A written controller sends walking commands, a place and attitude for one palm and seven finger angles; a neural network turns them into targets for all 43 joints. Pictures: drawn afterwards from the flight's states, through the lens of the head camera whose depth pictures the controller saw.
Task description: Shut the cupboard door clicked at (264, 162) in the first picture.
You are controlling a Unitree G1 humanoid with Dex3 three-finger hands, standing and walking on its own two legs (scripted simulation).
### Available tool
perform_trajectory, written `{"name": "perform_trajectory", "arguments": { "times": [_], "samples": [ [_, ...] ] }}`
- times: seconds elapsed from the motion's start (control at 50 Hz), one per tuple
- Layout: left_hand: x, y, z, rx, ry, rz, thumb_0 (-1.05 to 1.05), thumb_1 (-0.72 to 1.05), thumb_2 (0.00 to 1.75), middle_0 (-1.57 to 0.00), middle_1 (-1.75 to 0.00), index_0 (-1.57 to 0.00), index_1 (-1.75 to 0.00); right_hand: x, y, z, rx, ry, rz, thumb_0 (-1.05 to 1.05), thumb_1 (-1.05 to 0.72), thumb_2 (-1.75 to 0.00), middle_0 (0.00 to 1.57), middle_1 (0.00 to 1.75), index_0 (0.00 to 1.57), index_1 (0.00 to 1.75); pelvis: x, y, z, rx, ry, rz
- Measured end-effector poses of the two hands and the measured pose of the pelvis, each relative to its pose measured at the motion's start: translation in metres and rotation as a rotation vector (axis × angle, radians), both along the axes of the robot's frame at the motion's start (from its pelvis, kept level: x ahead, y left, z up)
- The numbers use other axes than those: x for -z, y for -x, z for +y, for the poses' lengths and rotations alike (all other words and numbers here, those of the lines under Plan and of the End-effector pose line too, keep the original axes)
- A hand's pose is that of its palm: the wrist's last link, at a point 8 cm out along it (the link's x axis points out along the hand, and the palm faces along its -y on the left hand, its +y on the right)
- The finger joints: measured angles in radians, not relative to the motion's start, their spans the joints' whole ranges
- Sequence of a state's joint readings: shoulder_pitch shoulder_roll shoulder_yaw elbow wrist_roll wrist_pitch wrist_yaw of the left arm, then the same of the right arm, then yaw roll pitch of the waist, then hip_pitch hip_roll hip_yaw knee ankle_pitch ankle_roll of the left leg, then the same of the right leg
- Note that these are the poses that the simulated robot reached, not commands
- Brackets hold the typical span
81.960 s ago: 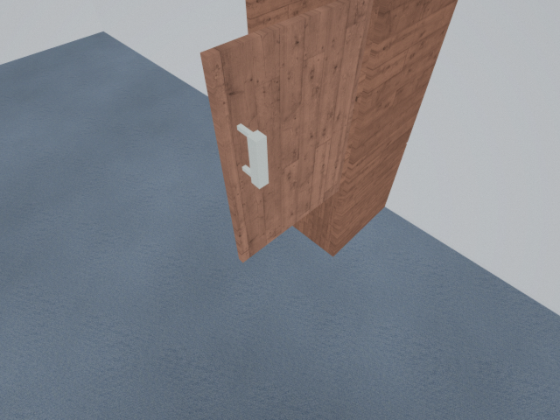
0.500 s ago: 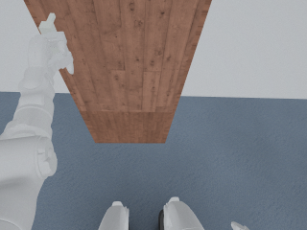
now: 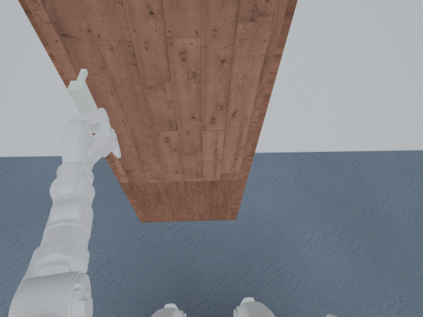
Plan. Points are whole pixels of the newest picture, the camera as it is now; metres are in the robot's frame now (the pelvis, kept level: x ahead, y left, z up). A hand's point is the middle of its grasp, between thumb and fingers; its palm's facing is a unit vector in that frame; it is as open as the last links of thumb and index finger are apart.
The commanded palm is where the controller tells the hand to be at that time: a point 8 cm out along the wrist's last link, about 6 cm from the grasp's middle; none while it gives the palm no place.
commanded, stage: pull the fist back off the door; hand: left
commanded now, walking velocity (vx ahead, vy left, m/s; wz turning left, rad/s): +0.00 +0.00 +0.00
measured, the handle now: (90, 101) +0.52 +0.24 +0.09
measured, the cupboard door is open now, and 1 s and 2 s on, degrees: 0 0 0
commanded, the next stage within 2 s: draw the hand back to the body in 0.08 s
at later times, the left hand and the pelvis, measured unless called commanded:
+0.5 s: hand (88, 161) +0.35 +0.19 +0.13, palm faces +0.08 -1.00 -0.04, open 3.1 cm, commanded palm +0.31 +0.24 +0.13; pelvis +0.04 -0.02 +0.02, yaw +2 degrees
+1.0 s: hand (33, 199) +0.27 +0.23 +0.16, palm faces +0.36 -0.88 -0.31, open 3.4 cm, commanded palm +0.22 +0.27 +0.18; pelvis +0.03 -0.02 +0.04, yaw +2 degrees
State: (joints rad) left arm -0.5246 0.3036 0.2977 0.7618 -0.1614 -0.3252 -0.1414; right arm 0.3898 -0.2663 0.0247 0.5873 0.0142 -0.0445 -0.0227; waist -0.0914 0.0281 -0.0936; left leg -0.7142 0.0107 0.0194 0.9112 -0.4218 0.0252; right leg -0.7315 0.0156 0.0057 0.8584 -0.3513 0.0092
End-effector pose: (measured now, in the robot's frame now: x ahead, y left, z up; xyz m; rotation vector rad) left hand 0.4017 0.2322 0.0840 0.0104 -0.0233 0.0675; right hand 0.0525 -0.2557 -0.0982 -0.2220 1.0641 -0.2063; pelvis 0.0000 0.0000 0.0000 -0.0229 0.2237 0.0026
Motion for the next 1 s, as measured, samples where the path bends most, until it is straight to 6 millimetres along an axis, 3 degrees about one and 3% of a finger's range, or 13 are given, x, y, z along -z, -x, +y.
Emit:
{"name": "perform_trajectory", "arguments": {
  "times": [0.22, 0.36, 0.48, 0.72, 0.84, 1.0],
  "samples": [
    [-0.009, 0.03, 0.01, 0.002, -0.006, -0.005, 0.01, 0.9, 0.9, -1.3, -1.5, -1.31, -1.5, -0.016, -0.105, 0.01, -0.112, -0.027, -0.174, 0.01, -0.9, -0.9, 0.2, 0.3, 0.2, 0.3, -0.009, -0.028, -0.004, -0.032, -0.001, -0.035],
    [-0.024, 0.049, 0.002, 0.023, -0.017, -0.023, 0.01, 0.9, 0.9, -1.3, -1.5, -1.3, -1.5, -0.027, -0.142, 0.015, -0.147, -0.054, -0.261, 0.01, -0.9, -0.9, 0.2, 0.3, 0.2, 0.3, -0.014, -0.035, -0.01, -0.034, -0.01, -0.062],
    [-0.04, 0.073, 0.01, -0.005, -0.029, -0.022, 0.01, 0.9, 0.9, -1.3, -1.5, -1.3, -1.5, -0.035, -0.151, 0.017, -0.159, -0.077, -0.309, 0.01, -0.9, -0.9, 0.2, 0.3, 0.2, 0.3, -0.019, -0.035, -0.016, -0.036, -0.018, -0.102],
    [-0.066, 0.121, 0.021, -0.011, -0.045, -0.016, 0.01, 0.9, 0.9, -1.28, -1.47, -1.28, -1.47, -0.047, -0.146, 0.007, -0.167, -0.061, -0.377, 0.02, -0.9, -0.9, 0.2, 0.3, 0.2, 0.3, -0.026, -0.027, -0.025, -0.045, -0.023, -0.171],
    [-0.078, 0.141, 0.027, -0.194, -0.235, 0.016, 0.01, 0.9, 0.9, -1.18, -1.36, -1.18, -1.36, -0.054, -0.143, 0.004, -0.141, -0.034, -0.373, 0.02, -0.9, -0.9, 0.2, 0.3, 0.2, 0.3, -0.035, -0.023, -0.024, -0.038, -0.026, -0.21],
    [-0.092, 0.172, 0.038, -0.312, -0.318, 0.005, 0.01, 0.89, 0.9, -0.98, -1.15, -0.99, -1.15, -0.061, -0.146, 0.015, -0.154, -0.035, -0.362, 0.02, -0.9, -0.9, 0.2, 0.3, 0.2, 0.3, -0.045, -0.027, -0.018, -0.031, -0.027, -0.257]
  ]
}}
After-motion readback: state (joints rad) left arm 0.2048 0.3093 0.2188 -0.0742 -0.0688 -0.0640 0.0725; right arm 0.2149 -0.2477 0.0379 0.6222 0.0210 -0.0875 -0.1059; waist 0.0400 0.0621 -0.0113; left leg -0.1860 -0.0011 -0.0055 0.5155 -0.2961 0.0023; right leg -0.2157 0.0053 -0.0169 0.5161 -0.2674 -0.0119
